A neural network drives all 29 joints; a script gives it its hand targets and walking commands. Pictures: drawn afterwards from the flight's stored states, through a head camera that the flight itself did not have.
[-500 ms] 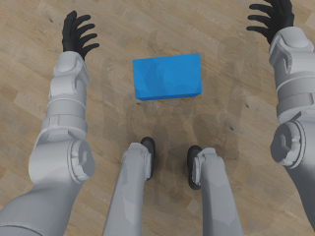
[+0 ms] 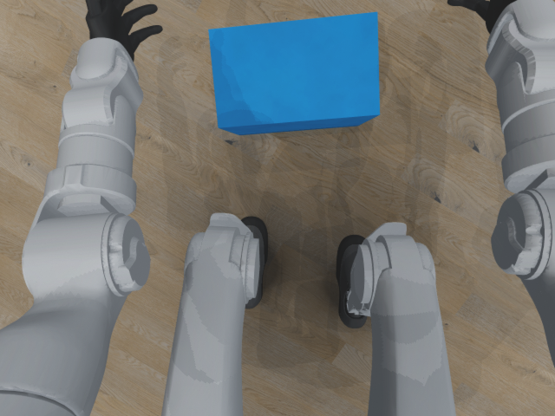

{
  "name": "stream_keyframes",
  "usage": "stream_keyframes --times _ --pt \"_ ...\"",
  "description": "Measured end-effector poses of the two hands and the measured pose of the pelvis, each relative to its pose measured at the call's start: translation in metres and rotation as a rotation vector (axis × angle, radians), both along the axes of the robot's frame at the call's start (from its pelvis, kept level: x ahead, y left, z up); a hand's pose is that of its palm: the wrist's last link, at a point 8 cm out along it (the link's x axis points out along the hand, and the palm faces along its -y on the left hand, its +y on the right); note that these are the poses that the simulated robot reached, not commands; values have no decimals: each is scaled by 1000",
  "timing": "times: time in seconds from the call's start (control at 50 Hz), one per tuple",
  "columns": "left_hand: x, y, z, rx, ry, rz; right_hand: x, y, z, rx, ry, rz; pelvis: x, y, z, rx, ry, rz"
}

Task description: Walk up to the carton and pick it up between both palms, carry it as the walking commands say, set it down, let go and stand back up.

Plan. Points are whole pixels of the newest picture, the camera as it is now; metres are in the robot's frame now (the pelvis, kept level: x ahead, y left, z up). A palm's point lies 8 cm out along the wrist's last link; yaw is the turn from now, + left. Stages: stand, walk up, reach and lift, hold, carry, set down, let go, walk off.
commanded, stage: reach and lift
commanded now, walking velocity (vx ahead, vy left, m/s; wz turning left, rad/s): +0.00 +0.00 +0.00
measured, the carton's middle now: (295, 85) +0.52 +0.03 -0.36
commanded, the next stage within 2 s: none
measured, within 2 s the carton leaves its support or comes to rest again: neither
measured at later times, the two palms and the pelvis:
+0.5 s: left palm (170, 80) +0.51 +0.23 -0.27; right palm (444, 54) +0.55 -0.18 -0.26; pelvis -0.01 +0.00 -0.08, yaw +0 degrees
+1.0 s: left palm (175, 77) +0.51 +0.22 -0.27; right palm (432, 58) +0.55 -0.17 -0.28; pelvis -0.01 +0.00 -0.10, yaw +0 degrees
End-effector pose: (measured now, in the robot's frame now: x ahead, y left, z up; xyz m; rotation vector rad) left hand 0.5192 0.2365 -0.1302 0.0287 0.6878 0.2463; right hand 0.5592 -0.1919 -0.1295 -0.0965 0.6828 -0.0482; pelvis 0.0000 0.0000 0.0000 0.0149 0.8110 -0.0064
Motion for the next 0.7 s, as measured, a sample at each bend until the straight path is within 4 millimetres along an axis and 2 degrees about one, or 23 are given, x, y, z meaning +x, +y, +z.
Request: stream_keyframes --times 0.28,0.48,0.58,0.7 --pt "-7 -9 -82 -6 43 1 -7 4 -78 -8 25 -12 -6 3 -53 3 -83 -1" --pt "-13 -12 -136 -3 84 1 -11 8 -131 1 54 -18 -11 4 -82 5 -159 -7" --pt "-7 -7 -143 13 85 7 -14 7 -149 10 56 -20 -10 5 -91 9 -194 -4" --pt "-2 -10 -143 3 71 13 -14 7 -153 6 49 -10 -8 2 -97 12 -209 -7"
